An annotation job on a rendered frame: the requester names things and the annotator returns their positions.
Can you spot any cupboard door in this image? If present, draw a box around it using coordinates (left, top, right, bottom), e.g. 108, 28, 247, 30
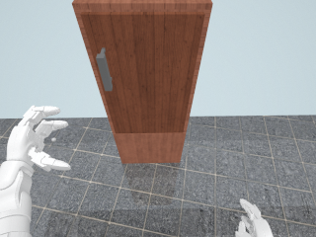
80, 12, 205, 134

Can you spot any robot left forearm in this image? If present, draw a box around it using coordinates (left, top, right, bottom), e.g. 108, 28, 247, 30
0, 159, 34, 237

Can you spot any right robot hand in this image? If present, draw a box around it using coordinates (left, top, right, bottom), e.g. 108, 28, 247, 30
235, 198, 274, 237

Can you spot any handle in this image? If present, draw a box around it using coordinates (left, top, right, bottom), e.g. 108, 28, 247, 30
96, 47, 113, 92

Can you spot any left robot hand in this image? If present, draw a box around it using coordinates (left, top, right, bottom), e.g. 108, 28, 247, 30
6, 106, 71, 172

